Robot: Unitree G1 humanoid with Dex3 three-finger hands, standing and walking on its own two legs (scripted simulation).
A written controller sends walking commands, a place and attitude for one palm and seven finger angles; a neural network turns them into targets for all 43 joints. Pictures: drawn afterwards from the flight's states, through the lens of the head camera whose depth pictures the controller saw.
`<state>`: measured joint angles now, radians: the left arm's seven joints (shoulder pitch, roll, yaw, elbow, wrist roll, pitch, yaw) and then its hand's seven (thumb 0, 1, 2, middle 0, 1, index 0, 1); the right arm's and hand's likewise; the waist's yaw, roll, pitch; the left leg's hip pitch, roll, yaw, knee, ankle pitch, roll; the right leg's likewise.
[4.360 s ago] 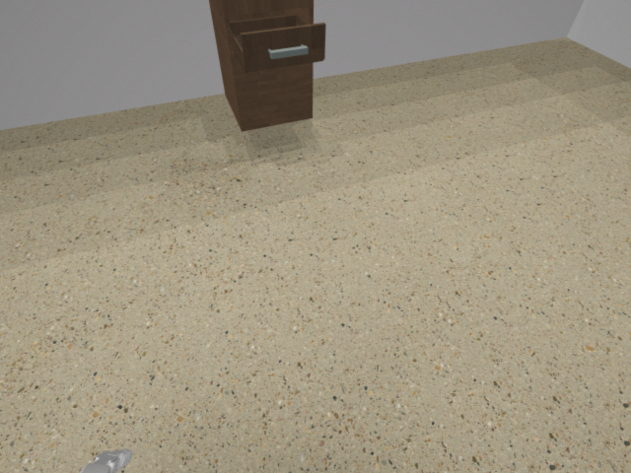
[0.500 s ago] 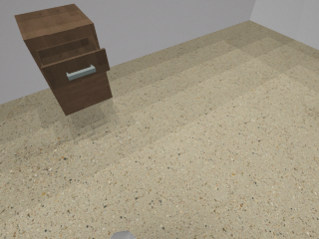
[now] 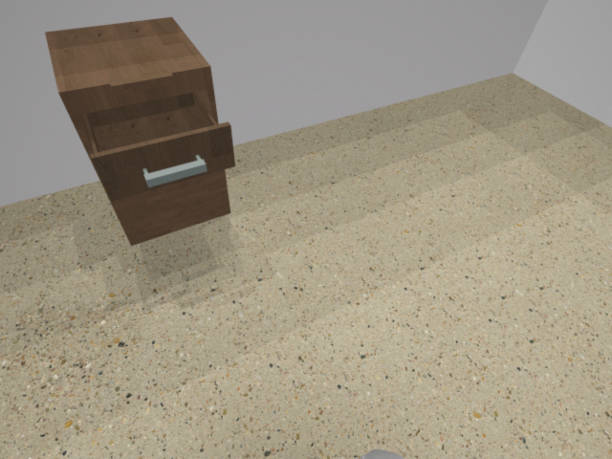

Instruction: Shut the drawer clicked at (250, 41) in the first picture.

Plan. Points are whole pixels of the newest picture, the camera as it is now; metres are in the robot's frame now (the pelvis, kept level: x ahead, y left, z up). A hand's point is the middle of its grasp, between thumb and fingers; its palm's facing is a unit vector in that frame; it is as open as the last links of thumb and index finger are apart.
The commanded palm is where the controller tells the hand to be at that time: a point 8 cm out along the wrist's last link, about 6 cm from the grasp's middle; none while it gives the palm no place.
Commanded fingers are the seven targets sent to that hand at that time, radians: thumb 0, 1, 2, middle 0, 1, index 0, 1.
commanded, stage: walk to a spot facing it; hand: left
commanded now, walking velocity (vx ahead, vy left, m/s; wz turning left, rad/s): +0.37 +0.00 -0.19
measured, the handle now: (174, 168) +0.88 +0.45 -0.25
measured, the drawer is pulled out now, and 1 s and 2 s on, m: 0.22 0.22 0.22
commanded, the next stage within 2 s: turn to face it in 0.66 s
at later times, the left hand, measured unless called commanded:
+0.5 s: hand (267, 351) +0.32 +0.09 -0.16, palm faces -0.08 -0.98 -0.19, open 7.3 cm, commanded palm none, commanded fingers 0.00 0.90 0.90 -0.20 -0.30 -0.20 -0.30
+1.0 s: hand (237, 351) +0.33 +0.15 -0.19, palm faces +0.22 -0.96 -0.19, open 7.4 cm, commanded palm none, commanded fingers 0.00 0.90 0.90 -0.20 -0.30 -0.20 -0.30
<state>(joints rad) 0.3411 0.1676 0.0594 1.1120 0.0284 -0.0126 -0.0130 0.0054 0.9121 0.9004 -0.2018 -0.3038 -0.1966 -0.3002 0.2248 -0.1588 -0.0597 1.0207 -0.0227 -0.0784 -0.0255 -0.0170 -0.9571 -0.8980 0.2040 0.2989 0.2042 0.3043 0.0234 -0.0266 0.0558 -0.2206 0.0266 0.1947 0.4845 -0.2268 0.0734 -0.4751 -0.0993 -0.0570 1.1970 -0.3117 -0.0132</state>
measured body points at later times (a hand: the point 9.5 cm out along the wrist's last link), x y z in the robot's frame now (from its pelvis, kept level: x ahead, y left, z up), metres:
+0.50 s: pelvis +0.20 -0.08 -0.01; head +0.22 -0.09 +0.44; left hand +0.32 +0.14 -0.15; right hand +0.11 -0.27 -0.17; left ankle +0.11 +0.06 -0.65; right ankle +0.26 -0.16 -0.74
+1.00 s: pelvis +0.36 -0.04 -0.01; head +0.40 -0.01 +0.44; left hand +0.32 +0.20 -0.18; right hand +0.50 -0.26 -0.15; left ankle +0.41 +0.05 -0.74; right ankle +0.31 -0.17 -0.66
